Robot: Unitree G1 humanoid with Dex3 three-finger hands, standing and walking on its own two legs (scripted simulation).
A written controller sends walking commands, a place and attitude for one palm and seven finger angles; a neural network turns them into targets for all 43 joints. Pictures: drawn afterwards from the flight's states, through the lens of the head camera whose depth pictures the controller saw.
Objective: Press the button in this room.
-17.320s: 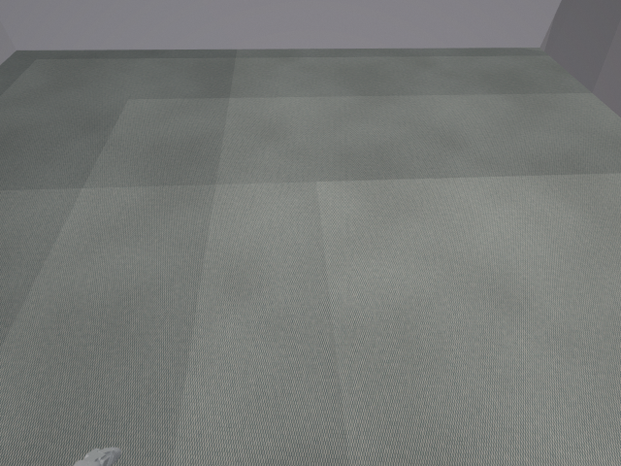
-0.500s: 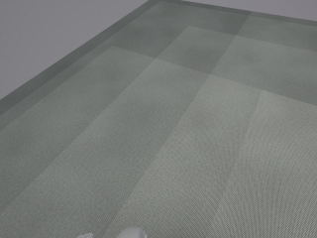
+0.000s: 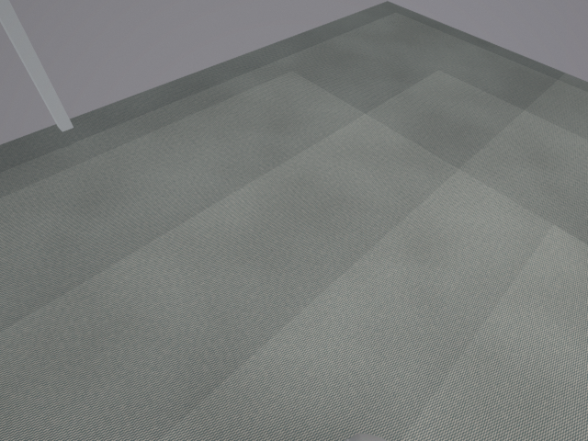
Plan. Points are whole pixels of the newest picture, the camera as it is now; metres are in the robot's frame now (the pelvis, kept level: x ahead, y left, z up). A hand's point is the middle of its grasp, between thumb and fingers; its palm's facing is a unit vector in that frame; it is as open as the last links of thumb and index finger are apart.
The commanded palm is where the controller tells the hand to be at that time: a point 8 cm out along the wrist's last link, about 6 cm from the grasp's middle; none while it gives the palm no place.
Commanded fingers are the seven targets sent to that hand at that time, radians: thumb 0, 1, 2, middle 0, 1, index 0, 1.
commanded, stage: turn or walk to find it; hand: left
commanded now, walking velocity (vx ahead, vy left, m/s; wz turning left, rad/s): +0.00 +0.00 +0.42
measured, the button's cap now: out of the picture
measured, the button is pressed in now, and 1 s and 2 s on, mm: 0 0 0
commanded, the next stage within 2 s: stand and wait in 0.40 s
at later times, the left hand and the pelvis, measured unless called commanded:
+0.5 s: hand out of the picture +0.00 +0.16 -0.15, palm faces +0.24 -0.94 -0.26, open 7.4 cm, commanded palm none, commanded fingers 0.00 0.90 0.90 -0.20 -0.30 -0.20 -0.30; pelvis -0.03 -0.04 +0.00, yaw +14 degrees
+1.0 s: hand out of the picture +0.04 +0.25 -0.16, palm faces +0.42 -0.87 -0.25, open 7.4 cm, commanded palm none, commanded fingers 0.00 0.90 0.90 -0.20 -0.30 -0.20 -0.30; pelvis +0.06 +0.02 -0.01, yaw +27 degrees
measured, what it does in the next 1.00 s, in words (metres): steps on the spot, turning left: right foot, then left foot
